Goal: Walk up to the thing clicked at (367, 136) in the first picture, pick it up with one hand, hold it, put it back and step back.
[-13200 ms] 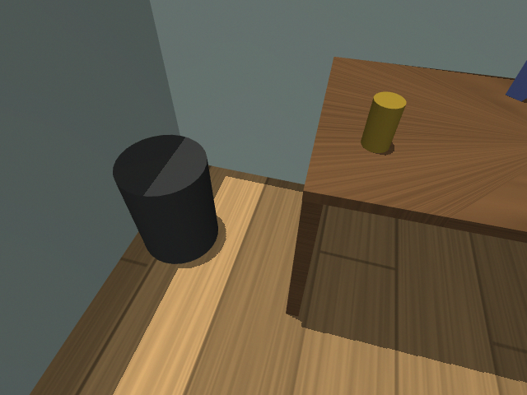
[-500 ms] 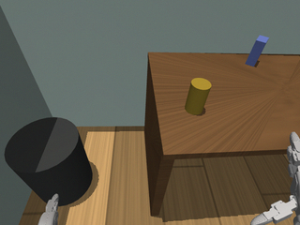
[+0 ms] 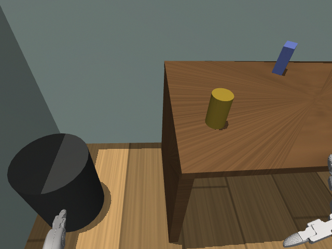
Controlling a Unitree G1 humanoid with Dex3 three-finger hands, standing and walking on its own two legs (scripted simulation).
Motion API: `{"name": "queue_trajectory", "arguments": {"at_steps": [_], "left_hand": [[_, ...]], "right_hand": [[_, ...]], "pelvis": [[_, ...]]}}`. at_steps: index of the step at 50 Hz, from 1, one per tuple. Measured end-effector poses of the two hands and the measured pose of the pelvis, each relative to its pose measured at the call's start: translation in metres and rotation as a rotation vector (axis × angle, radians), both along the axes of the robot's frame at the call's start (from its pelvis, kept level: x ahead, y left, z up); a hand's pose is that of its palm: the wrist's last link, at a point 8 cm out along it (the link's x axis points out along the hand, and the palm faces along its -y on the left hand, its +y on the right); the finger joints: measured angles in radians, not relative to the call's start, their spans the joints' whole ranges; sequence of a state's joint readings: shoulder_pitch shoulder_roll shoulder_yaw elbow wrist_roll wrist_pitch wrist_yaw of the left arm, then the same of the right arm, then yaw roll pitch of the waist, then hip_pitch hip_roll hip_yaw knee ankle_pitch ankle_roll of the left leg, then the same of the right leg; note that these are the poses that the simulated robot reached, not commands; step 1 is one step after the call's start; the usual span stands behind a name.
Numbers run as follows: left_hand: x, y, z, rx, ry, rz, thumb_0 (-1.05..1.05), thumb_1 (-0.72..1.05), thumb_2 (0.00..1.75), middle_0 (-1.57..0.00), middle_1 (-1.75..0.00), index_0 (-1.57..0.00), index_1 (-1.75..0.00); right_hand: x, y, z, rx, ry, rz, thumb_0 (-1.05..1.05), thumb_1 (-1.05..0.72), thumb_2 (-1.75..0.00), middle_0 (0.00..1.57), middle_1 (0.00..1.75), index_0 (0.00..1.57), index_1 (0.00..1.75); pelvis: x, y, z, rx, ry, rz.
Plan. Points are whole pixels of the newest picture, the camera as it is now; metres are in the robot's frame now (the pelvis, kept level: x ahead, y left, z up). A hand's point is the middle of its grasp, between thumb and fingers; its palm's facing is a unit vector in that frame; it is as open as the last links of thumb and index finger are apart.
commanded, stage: go down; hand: right
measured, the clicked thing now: (218, 109) +0.57 -0.19 +0.02
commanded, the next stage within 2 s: none
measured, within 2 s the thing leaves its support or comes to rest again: neither
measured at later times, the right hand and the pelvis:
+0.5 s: hand (301, 143) +0.32 -0.31 +0.13, palm faces +0.10 +0.99 -0.05, open 17.7 cm; pelvis +0.01 -0.01 +0.00, yaw +1 degrees
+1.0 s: hand (304, 124) +0.37 -0.33 +0.14, palm faces +0.10 +1.00 +0.00, open 17.4 cm; pelvis +0.01 +0.00 -0.01, yaw +0 degrees
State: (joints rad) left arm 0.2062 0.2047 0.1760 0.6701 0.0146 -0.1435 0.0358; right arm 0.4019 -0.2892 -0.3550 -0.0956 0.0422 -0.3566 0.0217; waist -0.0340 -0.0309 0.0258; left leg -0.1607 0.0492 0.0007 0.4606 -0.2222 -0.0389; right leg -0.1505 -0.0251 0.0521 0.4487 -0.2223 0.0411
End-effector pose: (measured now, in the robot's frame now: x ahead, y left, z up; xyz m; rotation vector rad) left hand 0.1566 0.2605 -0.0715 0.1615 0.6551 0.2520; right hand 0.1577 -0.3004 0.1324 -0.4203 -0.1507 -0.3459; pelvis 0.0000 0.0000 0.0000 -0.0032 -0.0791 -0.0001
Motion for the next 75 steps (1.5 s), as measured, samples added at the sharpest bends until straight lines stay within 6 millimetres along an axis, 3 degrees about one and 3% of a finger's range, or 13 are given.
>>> {"name": "queue_trajectory", "arguments": {"at_steps": [6, 13, 18, 23, 28, 36, 42, 47, 54, 63, 69, 75], "left_hand": [[0.003, 0.001, 0.001, 0.021, 0.004, 0.001, -0.01, -0.54, 0.04, -0.05, -0.04, -0.04, -0.05], [0.0, -0.016, -0.007, -0.002, 0.019, 0.008, -0.01, -0.54, 0.04, -0.05, -0.04, -0.04, -0.05], [-0.002, -0.01, -0.002, 0.03, -0.004, 0.032, -0.01, -0.54, 0.04, -0.06, -0.04, -0.04, -0.05], [-0.012, -0.004, -0.011, 0.057, 0.066, 0.044, -0.01, -0.54, 0.04, -0.05, -0.04, -0.04, -0.05], [-0.011, -0.004, -0.015, 0.074, 0.088, 0.034, -0.01, -0.54, 0.04, -0.05, -0.04, -0.04, -0.05], [0.012, -0.009, 0.005, 0.11, -0.006, -0.005, -0.01, -0.55, 0.05, -0.06, -0.04, -0.04, -0.06], [0.005, -0.009, -0.006, 0.11, 0.054, -0.007, -0.01, -0.55, 0.05, -0.06, -0.04, -0.04, -0.06], [-0.001, -0.01, -0.013, 0.113, 0.083, -0.007, -0.01, -0.55, 0.05, -0.06, -0.05, -0.05, -0.06], [-0.004, -0.003, -0.008, 0.134, 0.054, 0.021, -0.01, -0.54, 0.05, -0.06, -0.05, -0.05, -0.06], [-0.015, -0.006, -0.007, 0.151, 0.084, 0.014, -0.01, -0.55, 0.06, -0.06, -0.05, -0.05, -0.06], [-0.009, -0.015, -0.012, 0.145, 0.087, -0.002, -0.01, -0.55, 0.06, -0.06, -0.05, -0.05, -0.06], [0.0, -0.017, 0.0, 0.158, 0.01, 0.0, -0.01, -0.55, 0.06, -0.06, -0.05, -0.05, -0.06]], "right_hand": [[0.025, -0.013, 0.002, 0.062, -0.019, 0.029, -0.01, 0.6, -0.02, 0.05, 0.05, 0.05, 0.06], [0.078, -0.025, -0.001, 0.174, 0.055, 0.128, -0.01, 0.6, -0.01, 0.05, 0.05, 0.05, 0.05], [0.113, -0.046, 0.008, 0.292, 0.036, 0.163, -0.01, 0.59, -0.01, 0.05, 0.05, 0.05, 0.05], [0.136, -0.059, 0.003, 0.364, 0.099, 0.219, -0.01, 0.59, -0.01, 0.05, 0.05, 0.05, 0.05], [0.145, -0.059, -0.005, 0.391, 0.151, 0.265, -0.01, 0.6, -0.01, 0.04, 0.05, 0.04, 0.05], [0.152, -0.069, -0.006, 0.433, 0.116, 0.271, -0.01, 0.55, -0.02, 0.05, 0.04, 0.05, 0.05], [0.157, -0.081, -0.004, 0.411, 0.139, 0.248, -0.01, 0.54, -0.02, 0.06, 0.04, 0.05, 0.05], [0.176, -0.086, 0.009, 0.416, 0.1, 0.242, -0.01, 0.53, -0.02, 0.06, 0.04, 0.05, 0.05], [0.204, -0.084, 0.007, 0.441, 0.149, 0.266, -0.01, 0.51, -0.02, 0.06, 0.04, 0.05, 0.04], [0.215, -0.102, 0.004, 0.44, 0.124, 0.219, -0.01, 0.53, -0.03, 0.06, 0.04, 0.05, 0.04], [0.224, -0.109, 0.008, 0.42, 0.131, 0.225, -0.01, 0.52, -0.03, 0.06, 0.04, 0.05, 0.04], [0.236, -0.11, 0.012, 0.445, 0.119, 0.244, -0.01, 0.5, -0.03, 0.06, 0.04, 0.05, 0.04]], "pelvis": [[0.0, 0.0, 0.0, 0.002, 0.007, -0.002], [0.0, -0.001, 0.0, 0.002, 0.029, -0.004], [0.004, -0.002, -0.001, 0.001, 0.049, 0.0], [0.008, -0.004, -0.002, 0.003, 0.079, 0.009], [0.012, -0.007, -0.003, 0.005, 0.097, 0.014], [0.018, -0.004, -0.004, 0.008, 0.107, 0.005], [0.018, -0.004, -0.006, 0.014, 0.127, 0.001], [0.015, -0.004, -0.008, 0.016, 0.147, 0.001], [0.015, -0.005, -0.011, 0.014, 0.182, 0.008], [0.014, -0.006, -0.015, 0.021, 0.211, 0.018], [0.013, -0.01, -0.018, 0.029, 0.235, 0.016], [0.017, -0.015, -0.021, 0.031, 0.247, 0.018]]}}
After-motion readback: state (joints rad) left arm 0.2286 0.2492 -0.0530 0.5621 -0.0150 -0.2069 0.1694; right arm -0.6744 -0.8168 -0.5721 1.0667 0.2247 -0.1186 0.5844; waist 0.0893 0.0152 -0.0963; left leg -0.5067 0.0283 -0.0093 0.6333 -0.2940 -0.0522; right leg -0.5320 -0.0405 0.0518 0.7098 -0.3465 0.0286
